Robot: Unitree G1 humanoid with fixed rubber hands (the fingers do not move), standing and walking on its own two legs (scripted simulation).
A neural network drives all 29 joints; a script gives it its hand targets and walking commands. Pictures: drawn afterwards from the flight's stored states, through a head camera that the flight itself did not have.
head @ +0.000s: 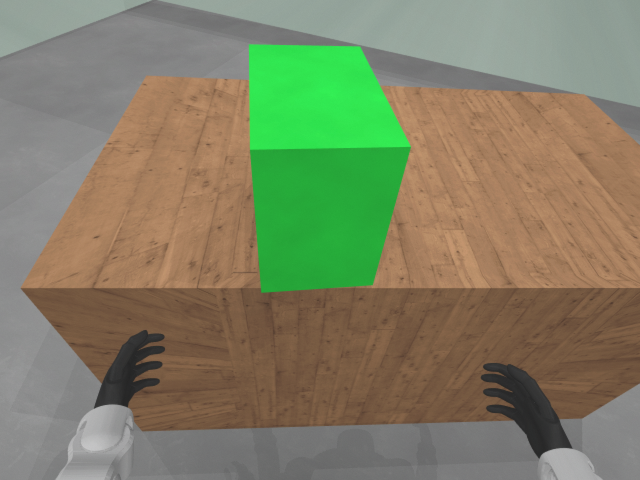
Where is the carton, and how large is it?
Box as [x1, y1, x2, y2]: [249, 44, 410, 292]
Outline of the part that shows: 249,44 250,156 261,292 372,284 410,146 360,47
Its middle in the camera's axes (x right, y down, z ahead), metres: -0.01 -0.12 +0.65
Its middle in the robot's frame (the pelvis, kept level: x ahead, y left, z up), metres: +0.57 +0.02 +0.08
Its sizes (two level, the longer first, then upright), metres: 0.309 0.191 0.279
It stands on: a pedestal, 0.72 m high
